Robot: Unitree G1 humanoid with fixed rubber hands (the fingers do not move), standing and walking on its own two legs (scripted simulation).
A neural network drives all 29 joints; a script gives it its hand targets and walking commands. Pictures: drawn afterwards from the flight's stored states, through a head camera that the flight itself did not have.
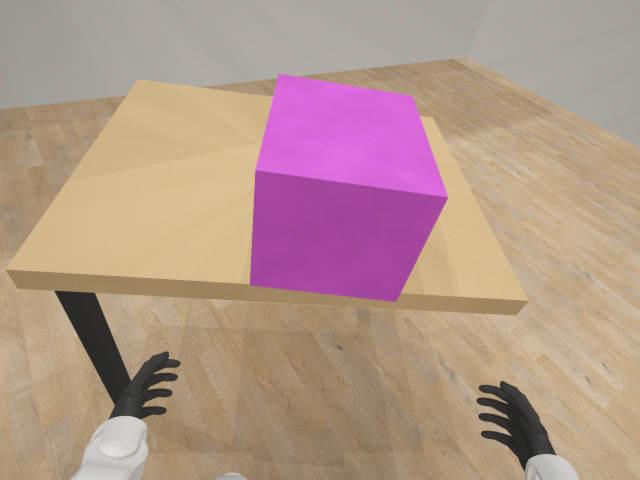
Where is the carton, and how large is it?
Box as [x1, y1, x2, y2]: [250, 74, 447, 301]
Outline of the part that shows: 279,74 255,170 250,285 395,301 447,198 446,192 412,96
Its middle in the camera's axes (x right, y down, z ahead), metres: +0.03 -0.09 +0.68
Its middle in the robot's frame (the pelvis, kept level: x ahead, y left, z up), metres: +0.58 -0.04 +0.07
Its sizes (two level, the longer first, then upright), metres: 0.305 0.251 0.232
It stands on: a table, 0.69 m high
